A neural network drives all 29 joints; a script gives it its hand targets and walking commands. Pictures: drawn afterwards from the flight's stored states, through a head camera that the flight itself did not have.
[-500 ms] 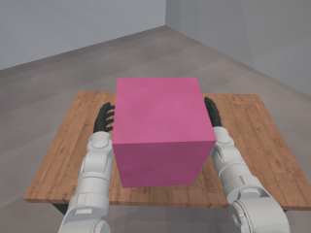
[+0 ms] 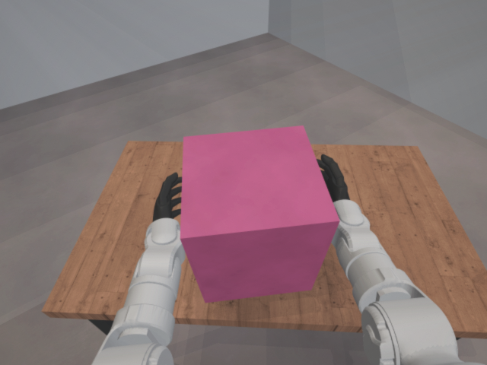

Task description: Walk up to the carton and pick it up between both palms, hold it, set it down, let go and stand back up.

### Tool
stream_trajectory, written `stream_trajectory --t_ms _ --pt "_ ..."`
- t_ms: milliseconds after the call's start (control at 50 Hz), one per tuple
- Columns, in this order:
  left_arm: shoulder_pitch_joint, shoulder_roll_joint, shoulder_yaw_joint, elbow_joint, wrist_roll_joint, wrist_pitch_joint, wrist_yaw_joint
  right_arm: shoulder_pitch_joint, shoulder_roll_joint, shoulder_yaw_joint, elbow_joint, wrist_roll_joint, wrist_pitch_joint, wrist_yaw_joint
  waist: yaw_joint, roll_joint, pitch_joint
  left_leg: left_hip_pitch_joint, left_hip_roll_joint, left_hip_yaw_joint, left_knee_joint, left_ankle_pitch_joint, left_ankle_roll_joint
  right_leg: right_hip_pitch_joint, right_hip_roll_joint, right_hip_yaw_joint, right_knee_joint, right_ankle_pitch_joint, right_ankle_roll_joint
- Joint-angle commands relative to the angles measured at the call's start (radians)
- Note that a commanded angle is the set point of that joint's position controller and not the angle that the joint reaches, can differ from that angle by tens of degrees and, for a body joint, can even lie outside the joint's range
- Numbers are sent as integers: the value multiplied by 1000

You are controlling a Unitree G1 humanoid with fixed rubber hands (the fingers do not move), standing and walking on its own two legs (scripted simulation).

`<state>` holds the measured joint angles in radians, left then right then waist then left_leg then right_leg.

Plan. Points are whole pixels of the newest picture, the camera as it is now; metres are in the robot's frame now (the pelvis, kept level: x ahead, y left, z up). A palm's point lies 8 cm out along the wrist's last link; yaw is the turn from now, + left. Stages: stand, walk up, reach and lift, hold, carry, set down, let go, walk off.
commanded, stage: set down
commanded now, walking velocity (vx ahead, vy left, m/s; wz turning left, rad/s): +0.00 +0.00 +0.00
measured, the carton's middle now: (251, 218) +0.38 +0.02 +0.04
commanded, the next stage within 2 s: none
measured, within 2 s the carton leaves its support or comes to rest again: rests again in 1.08 s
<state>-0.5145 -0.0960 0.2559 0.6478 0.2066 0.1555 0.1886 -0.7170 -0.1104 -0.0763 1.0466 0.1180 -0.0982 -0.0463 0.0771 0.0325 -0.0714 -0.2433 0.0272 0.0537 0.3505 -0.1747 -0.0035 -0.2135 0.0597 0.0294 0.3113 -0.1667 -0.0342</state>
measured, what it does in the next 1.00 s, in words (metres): stands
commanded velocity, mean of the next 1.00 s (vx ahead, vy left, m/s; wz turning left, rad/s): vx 0.00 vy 0.00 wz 0.00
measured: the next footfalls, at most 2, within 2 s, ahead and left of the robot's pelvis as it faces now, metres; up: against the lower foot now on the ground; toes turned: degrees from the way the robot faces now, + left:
none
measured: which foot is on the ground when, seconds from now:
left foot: down 0.00-1.00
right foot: down 0.00-1.00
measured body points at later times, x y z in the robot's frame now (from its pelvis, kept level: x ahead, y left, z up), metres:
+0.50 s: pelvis +0.02 +0.00 +0.00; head +0.04 -0.02 +0.45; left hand +0.38 +0.17 +0.05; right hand +0.44 -0.13 +0.05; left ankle +0.00 +0.12 -0.75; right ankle -0.01 -0.10 -0.75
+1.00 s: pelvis +0.02 +0.00 +0.00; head +0.06 -0.02 +0.45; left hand +0.37 +0.17 +0.02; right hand +0.43 -0.12 +0.03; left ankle +0.00 +0.11 -0.75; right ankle -0.01 -0.10 -0.75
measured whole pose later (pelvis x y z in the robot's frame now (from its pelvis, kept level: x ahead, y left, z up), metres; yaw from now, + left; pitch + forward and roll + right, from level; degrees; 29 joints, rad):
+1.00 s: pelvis +0.02 +0.00 +0.00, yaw +1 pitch +8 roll -1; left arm -0.49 -0.12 0.29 0.79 0.21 -0.05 0.20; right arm -0.68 -0.12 -0.08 1.11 0.04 -0.23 -0.04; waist 0.09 0.04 -0.07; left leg -0.29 0.03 0.05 0.35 -0.19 -0.01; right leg -0.24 0.06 0.01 0.28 -0.17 -0.04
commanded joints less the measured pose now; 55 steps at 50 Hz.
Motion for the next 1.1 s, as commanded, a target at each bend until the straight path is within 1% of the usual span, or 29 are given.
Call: stream_trajectory --t_ms 0,20,60,120,160,200,240,260,280,340,400,420,480,540,560,580,640,660,740,760,820,840,880,900,940,960,1020,1060,1080 --pt "-859 -618 -319 -224 -65 -126 -56 -719 574 199 -244 -118 -72 176 129 -54 -616 329 46 -19 65 566 -60 -64 14 -81 -70 130 -30" --pt "-862 -628 -349 -239 -82 -136 -52 -716 594 202 -259 -118 -82 173 121 -47 -636 311 41 -14 73 579 -64 -59 13 -82 -73 159 -38" --pt "-805 -636 -340 -230 -87 -136 -52 -736 581 232 -285 -102 -89 172 142 -60 -646 334 45 -25 85 671 -65 -54 21 -81 -69 212 -35" --pt "-834 -615 -319 -221 -75 -146 -54 -734 596 219 -286 -117 -90 169 133 -82 -661 298 40 -16 83 621 -57 -22 17 -78 -60 216 -27" --pt "-818 -605 -309 -230 -62 -162 -55 -701 597 235 -248 -117 -86 173 145 -61 -643 292 36 -7 83 648 -57 -30 16 -68 -63 241 -29" --pt "-773 -616 -312 -185 -74 -171 -59 -736 584 234 -310 -114 -104 168 141 -80 -666 298 39 -15 91 655 -52 -34 18 -75 -50 255 -26" --pt "-816 -616 -292 -203 -58 -190 -58 -740 603 232 -289 -138 -109 165 142 -85 -670 239 29 -8 79 621 -48 15 13 -72 -32 278 -13" --pt "-843 -616 -311 -222 -62 -192 -58 -717 594 215 -265 -143 -110 169 129 -67 -685 253 33 -10 78 616 -55 -4 15 -79 -33 244 -16" --pt "-803 -627 -335 -242 -61 -209 -51 -720 615 264 -299 -120 -122 165 149 -51 -710 282 36 -6 95 687 -61 -9 23 -76 -25 295 -21" --pt "-786 -631 -323 -207 -59 -213 -50 -693 601 238 -249 -117 -123 170 150 -66 -687 254 39 -8 108 698 -63 -21 19 -67 -63 288 -50" --pt "-729 -608 -290 -162 -35 -204 -62 -682 574 227 -229 -133 -125 165 135 -62 -634 240 28 -12 89 670 -58 12 19 -77 -21 320 -9" --pt "-675 -600 -276 -152 -15 -204 -68 -639 579 248 -242 -139 -123 165 154 -69 -616 223 29 -6 83 678 -58 42 15 -67 -36 347 -25" --pt "-706 -622 -283 -182 -34 -233 -69 -657 616 275 -258 -135 -141 154 145 -91 -672 211 23 -6 95 710 -50 79 13 -62 3 448 -2" --pt "-690 -602 -253 -154 -9 -239 -78 -655 610 254 -253 -157 -135 153 144 -86 -619 167 15 -2 78 649 -53 96 7 -58 -5 416 4" --pt "-719 -609 -278 -167 -21 -246 -79 -644 608 242 -233 -158 -143 153 122 -70 -647 195 18 -7 85 671 -56 72 12 -69 8 406 0" --pt "-716 -628 -291 -180 -29 -259 -73 -666 598 246 -256 -160 -155 158 127 -85 -684 195 26 -9 90 684 -56 52 15 -70 -4 387 -5" --pt "-689 -610 -278 -154 -14 -266 -75 -633 616 248 -224 -162 -158 160 148 -55 -661 209 25 -4 100 706 -61 41 13 -63 -1 400 -11" --pt "-674 -628 -290 -145 -29 -271 -75 -664 596 256 -281 -159 -169 160 142 -71 -678 202 26 -12 95 707 -62 49 18 -69 -5 392 -12" --pt "-655 -606 -279 -121 -7 -281 -85 -614 599 234 -226 -177 -177 162 134 -72 -629 192 21 -3 91 684 -63 32 16 -76 1 382 -9" --pt "-680 -591 -241 -132 6 -287 -80 -616 584 218 -189 -179 -172 168 147 -71 -613 170 20 6 78 641 -53 32 9 -68 -10 321 -10" --pt "-664 -614 -263 -117 3 -308 -85 -605 594 198 -178 -205 -190 160 126 -65 -658 175 23 -3 99 689 -58 18 10 -76 9 393 -4" --pt "-669 -610 -258 -120 9 -318 -83 -608 605 210 -200 -197 -198 165 142 -60 -661 179 25 6 98 678 -59 21 11 -70 5 371 -13" --pt "-661 -629 -284 -143 -1 -334 -79 -613 612 219 -210 -205 -215 166 138 -52 -668 200 29 -9 112 751 -74 -3 18 -79 8 379 -14" --pt "-632 -617 -253 -100 7 -331 -83 -604 624 211 -196 -211 -213 166 151 -66 -642 193 26 1 113 745 -68 3 16 -76 9 386 -14" --pt "-614 -603 -221 -66 33 -343 -89 -600 627 209 -190 -218 -218 168 152 -71 -626 134 16 9 96 673 -57 43 5 -65 11 415 -9" --pt "-678 -605 -249 -107 16 -356 -87 -602 622 188 -178 -227 -227 168 131 -61 -674 153 21 6 102 685 -67 28 11 -78 22 382 -8" --pt "-660 -613 -248 -98 16 -384 -79 -618 620 210 -202 -229 -246 173 159 -74 -707 148 29 11 105 689 -63 5 12 -80 22 376 -13" --pt "-632 -601 -230 -73 33 -385 -81 -600 579 162 -172 -247 -253 172 147 -56 -683 155 29 7 102 687 -69 -8 14 -87 17 353 -17" --pt "-597 -618 -248 -65 26 -388 -85 -582 617 183 -193 -232 -259 167 152 -59 -691 147 26 9 109 723 -67 17 8 -78 21 415 -12"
